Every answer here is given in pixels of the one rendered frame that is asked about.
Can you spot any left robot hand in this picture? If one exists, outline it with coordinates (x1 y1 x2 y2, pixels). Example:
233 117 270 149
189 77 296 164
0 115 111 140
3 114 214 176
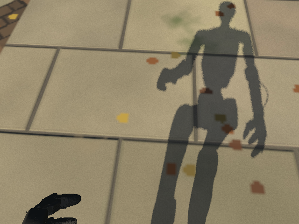
22 192 81 224

